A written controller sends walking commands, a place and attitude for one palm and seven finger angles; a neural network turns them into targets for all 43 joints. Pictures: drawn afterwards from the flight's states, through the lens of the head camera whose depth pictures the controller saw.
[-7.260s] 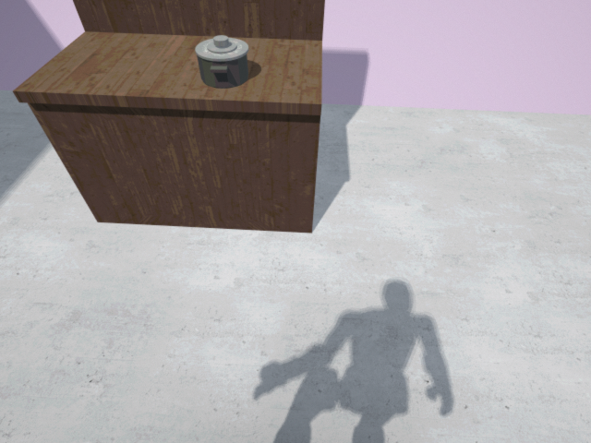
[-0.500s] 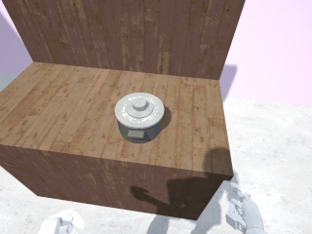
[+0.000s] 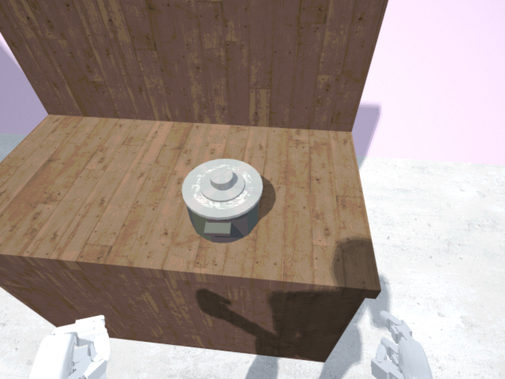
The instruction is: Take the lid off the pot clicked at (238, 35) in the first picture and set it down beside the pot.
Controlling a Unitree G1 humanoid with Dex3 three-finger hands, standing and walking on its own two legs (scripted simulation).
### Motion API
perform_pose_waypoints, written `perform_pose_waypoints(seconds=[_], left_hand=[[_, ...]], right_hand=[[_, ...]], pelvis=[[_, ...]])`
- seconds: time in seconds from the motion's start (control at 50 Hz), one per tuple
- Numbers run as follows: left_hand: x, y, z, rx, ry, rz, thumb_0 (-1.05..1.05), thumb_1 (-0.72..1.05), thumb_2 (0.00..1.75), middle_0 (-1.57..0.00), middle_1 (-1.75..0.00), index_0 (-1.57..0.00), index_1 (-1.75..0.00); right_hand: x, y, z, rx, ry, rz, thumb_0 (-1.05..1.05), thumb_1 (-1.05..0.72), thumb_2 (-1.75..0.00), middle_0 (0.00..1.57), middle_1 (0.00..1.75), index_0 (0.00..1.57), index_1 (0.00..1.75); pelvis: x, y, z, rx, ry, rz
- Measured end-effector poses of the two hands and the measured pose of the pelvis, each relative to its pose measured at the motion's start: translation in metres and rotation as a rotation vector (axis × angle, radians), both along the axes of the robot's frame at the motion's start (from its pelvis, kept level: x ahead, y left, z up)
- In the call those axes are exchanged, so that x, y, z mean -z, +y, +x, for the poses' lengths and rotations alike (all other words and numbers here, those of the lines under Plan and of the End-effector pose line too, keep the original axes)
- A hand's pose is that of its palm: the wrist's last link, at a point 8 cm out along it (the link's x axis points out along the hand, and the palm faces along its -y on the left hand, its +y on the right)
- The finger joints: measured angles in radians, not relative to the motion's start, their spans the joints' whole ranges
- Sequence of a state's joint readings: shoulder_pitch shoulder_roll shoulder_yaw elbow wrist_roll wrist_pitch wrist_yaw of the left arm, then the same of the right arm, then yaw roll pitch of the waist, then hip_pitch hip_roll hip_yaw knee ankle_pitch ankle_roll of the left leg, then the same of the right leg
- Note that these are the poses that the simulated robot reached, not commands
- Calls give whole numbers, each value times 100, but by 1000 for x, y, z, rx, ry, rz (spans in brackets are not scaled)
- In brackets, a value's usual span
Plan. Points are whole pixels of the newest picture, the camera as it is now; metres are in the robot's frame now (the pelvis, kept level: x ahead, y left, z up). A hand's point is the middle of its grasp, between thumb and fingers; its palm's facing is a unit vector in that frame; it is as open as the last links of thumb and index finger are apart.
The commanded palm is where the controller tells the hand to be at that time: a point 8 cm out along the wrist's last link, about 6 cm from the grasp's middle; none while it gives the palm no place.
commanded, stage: raise the hand higher, near the body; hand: left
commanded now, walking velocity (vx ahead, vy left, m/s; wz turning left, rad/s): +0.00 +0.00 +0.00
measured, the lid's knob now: (221, 178) +0.49 +0.12 +0.02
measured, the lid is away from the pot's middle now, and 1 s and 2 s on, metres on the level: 0.00 0.00 0.00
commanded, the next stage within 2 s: reach forward and open the fingers in 0.38 s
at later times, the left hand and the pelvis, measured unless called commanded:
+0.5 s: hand (90, 308) +0.17 +0.23 +0.10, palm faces +0.31 -0.86 -0.41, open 3.1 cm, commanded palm +0.13 +0.26 +0.13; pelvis +0.01 -0.01 +0.00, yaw +0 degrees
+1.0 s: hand (73, 305) +0.18 +0.26 +0.09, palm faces -0.25 -0.07 -0.96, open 4.4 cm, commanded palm +0.18 +0.25 +0.14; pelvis -0.02 -0.01 +0.00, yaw +1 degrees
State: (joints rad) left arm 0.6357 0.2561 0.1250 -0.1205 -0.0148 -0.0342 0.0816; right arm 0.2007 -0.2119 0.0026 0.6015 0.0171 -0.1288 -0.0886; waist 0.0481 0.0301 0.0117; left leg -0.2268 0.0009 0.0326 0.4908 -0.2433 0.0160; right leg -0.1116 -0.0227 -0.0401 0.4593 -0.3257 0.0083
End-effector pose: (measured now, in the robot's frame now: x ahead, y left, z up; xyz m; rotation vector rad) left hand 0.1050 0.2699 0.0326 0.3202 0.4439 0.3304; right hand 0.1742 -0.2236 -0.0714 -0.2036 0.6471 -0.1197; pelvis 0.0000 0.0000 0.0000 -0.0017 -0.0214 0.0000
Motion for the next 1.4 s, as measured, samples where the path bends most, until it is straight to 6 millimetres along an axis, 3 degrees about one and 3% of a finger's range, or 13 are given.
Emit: perform_pose_waypoints(seconds=[0.22, 0.5, 0.58, 0.66, 0.74, 0.86, 0.96, 1.2, 1.4], left_hand=[[-39, 0, 15, 20, -141, 52, 1, 89, 90, -129, -149, -130, -150], [-91, -5, 32, 64, -318, 148, 2, 89, 90, -129, -150, -130, -150], [-104, -13, 41, 213, -179, 573, 1, 88, 89, -128, -149, -129, -149], [-105, -13, 45, 359, 5, 911, 1, 83, 90, -125, -145, -125, -145], [-105, -7, 48, 458, 142, 1064, 1, 74, 92, -121, -134, -122, -134], [-102, -10, 55, 594, 213, 1035, 1, 58, 100, -116, -113, -116, -113], [-109, -10, 65, 672, 170, 1060, 0, 43, 106, -110, -95, -111, -95], [-111, -4, 88, 681, 87, 1084, 0, 10, 117, -96, -52, -97, -52], [-111, -1, 108, 684, 79, 1086, 0, -16, 127, -85, -20, -86, -20]], right_hand=[[-10, 14, 24, -59, -50, 25, 1, -90, -90, 20, 30, 20, 30], [0, 9, 15, -65, -6, 45, 1, -90, -90, 20, 30, 20, 30], [7, 2, 14, -86, 53, 38, 1, -90, -90, 20, 30, 20, 30], [15, -6, 15, -80, 115, 50, 1, -90, -90, 20, 30, 20, 30], [18, -12, 18, -63, 123, 65, 1, -91, -90, 20, 30, 20, 30], [16, -13, 19, -50, 98, 61, 1, -91, -90, 20, 30, 20, 30], [13, -8, 13, -54, 99, 56, 1, -91, -90, 20, 30, 20, 30], [20, 13, -14, -66, 170, 86, 1, -91, -90, 20, 30, 20, 30], [19, 29, -19, -74, 177, 107, 1, -91, -90, 20, 30, 20, 30]], pelvis=[[-2, -2, 5, -2, -13, 1], [-3, -9, 5, -1, -28, 2], [-1, -11, 1, 8, 10, 4], [1, -12, -6, 22, 35, 3], [2, -12, -9, 12, 37, 1], [0, -10, -14, -12, 27, -3], [-2, -7, -20, -17, 15, -8], [-4, 9, -33, -13, 1, -12], [-5, 19, -39, -9, -3, -11]])
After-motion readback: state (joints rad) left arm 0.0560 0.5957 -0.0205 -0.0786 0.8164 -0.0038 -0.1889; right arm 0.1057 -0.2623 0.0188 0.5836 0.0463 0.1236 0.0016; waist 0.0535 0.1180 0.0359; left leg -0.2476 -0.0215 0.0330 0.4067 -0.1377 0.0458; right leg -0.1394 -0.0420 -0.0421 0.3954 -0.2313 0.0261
